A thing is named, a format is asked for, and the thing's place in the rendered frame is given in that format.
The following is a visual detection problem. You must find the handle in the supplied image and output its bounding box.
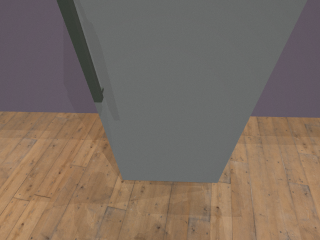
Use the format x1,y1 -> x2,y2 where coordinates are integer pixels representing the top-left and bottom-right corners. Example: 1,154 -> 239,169
56,0 -> 104,103

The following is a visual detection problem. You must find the fridge door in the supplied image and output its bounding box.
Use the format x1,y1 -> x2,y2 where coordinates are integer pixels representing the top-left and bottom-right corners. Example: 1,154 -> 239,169
73,0 -> 307,183

